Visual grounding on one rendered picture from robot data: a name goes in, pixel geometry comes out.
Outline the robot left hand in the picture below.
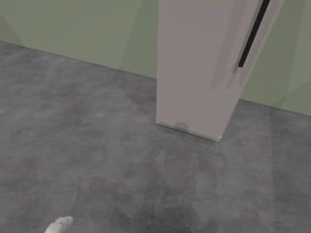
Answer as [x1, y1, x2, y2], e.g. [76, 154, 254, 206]
[45, 216, 73, 233]

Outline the fridge door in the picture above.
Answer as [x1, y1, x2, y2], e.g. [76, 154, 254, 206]
[156, 0, 281, 139]

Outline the handle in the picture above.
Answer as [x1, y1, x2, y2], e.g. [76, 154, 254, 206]
[238, 0, 270, 68]

